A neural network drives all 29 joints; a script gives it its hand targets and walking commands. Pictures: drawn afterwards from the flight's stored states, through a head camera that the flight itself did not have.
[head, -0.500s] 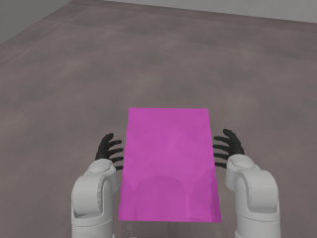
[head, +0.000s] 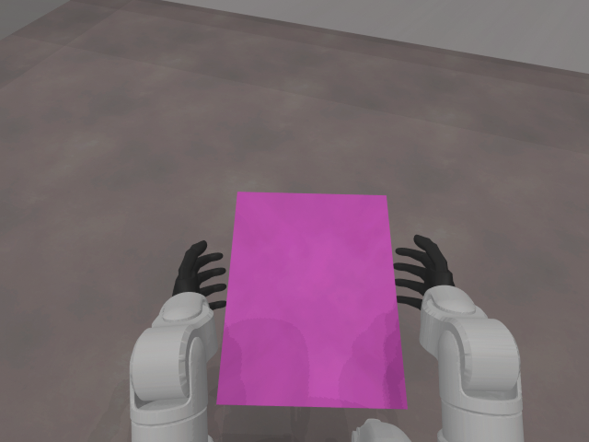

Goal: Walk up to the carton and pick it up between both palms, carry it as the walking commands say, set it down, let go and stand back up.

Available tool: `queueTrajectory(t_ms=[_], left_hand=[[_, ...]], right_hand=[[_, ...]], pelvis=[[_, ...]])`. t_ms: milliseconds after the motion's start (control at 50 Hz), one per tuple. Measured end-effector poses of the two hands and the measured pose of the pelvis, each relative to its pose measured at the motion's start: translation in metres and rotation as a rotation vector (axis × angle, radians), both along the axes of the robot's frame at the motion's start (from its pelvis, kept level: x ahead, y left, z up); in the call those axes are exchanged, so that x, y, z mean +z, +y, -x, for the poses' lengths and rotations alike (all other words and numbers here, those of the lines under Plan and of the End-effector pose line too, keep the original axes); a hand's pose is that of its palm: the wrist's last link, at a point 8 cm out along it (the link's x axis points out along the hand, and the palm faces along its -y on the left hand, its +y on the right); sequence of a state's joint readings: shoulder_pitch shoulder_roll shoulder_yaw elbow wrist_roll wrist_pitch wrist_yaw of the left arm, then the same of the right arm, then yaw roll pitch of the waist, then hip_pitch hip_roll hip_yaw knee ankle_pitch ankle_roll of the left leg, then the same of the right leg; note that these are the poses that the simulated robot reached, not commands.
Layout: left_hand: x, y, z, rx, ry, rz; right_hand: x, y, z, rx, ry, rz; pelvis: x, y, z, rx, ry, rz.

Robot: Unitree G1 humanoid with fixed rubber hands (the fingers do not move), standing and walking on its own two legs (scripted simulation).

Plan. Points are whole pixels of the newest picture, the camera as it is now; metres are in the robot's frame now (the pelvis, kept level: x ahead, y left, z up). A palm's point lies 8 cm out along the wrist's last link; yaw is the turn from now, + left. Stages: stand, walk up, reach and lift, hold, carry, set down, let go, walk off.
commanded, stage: carry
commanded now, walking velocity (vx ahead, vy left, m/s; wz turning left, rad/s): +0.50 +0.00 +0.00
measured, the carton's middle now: (308, 299) +0.31 +0.00 -0.01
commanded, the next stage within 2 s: none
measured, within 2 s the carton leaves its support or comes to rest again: neither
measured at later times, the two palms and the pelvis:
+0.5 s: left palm (235, 121) +0.60 +0.12 +0.08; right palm (398, 118) +0.62 -0.18 +0.08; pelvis +0.34 -0.04 +0.00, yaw +3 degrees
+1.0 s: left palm (230, 27) +0.96 +0.15 +0.08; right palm (353, 23) +0.96 -0.14 +0.09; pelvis +0.69 +0.00 +0.00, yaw +1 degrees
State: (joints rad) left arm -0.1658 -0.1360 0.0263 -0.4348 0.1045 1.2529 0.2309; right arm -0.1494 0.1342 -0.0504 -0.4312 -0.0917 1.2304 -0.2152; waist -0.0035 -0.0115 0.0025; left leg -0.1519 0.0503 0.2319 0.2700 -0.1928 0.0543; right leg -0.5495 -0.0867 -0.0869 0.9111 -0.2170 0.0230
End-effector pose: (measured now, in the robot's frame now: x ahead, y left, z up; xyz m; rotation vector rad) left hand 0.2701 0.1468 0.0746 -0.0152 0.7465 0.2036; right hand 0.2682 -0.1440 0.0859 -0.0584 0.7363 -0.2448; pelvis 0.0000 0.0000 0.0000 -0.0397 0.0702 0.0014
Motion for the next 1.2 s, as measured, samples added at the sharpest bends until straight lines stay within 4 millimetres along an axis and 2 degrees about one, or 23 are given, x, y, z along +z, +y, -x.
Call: queueTrajectory(t_ms=[120,240,300,380,480,560,700,780,840,940,1020,1140,1200], left_hand=[[0.009,-0.006,-0.082,0.036,-0.064,-0.003],[-0.001,-0.026,-0.173,0.061,-0.090,-0.042],[-0.006,-0.033,-0.209,0.058,-0.020,-0.050],[-0.005,-0.034,-0.253,0.066,0.033,-0.057],[0.007,-0.032,-0.319,0.062,-0.011,-0.048],[0.012,-0.026,-0.379,0.042,-0.057,-0.038],[-0.006,-0.002,-0.493,0.021,-0.084,-0.021],[-0.010,0.004,-0.544,0.007,0.005,-0.016],[-0.006,0.007,-0.581,-0.007,0.023,-0.011],[0.003,0.009,-0.646,0.012,-0.022,-0.002],[0.008,0.005,-0.702,0.038,-0.061,-0.003],[-0.001,-0.014,-0.797,0.065,-0.098,-0.038],[-0.007,-0.023,-0.836,0.058,-0.038,-0.047]], right_hand=[[0.007,-0.005,-0.090,0.036,-0.057,0.002],[-0.014,-0.025,-0.190,0.056,-0.081,-0.032],[-0.022,-0.032,-0.227,0.051,-0.013,-0.037],[-0.021,-0.034,-0.274,0.068,0.039,-0.046],[-0.010,-0.032,-0.340,0.064,-0.007,-0.046],[-0.003,-0.027,-0.396,0.043,-0.056,-0.044],[-0.012,-0.002,-0.501,0.017,-0.085,-0.021],[-0.015,0.004,-0.547,0.003,0.008,-0.014],[-0.010,0.007,-0.581,-0.004,0.028,-0.010],[0.002,0.008,-0.650,0.016,-0.012,-0.001],[0.006,0.005,-0.712,0.040,-0.046,0.001],[-0.014,-0.014,-0.814,0.062,-0.082,-0.029],[-0.023,-0.022,-0.854,0.052,-0.023,-0.036]], pelvis=[[-0.006,-0.015,-0.087,0.014,-0.003,0.005],[-0.033,-0.039,-0.184,0.050,-0.025,-0.004],[-0.025,-0.045,-0.219,0.067,-0.018,-0.014],[-0.011,-0.049,-0.267,0.069,-0.013,-0.039],[-0.004,-0.045,-0.330,0.051,-0.006,-0.061],[-0.007,-0.035,-0.388,0.039,-0.006,-0.063],[-0.031,-0.004,-0.498,0.008,-0.028,-0.064],[-0.016,0.005,-0.547,-0.012,-0.011,-0.047],[-0.006,0.009,-0.584,-0.008,-0.006,-0.023],[0.000,0.005,-0.650,0.007,-0.004,0.001],[-0.005,-0.005,-0.710,0.015,-0.006,0.006],[-0.033,-0.029,-0.810,0.050,-0.027,-0.004],[-0.028,-0.035,-0.847,0.057,-0.021,-0.008]])
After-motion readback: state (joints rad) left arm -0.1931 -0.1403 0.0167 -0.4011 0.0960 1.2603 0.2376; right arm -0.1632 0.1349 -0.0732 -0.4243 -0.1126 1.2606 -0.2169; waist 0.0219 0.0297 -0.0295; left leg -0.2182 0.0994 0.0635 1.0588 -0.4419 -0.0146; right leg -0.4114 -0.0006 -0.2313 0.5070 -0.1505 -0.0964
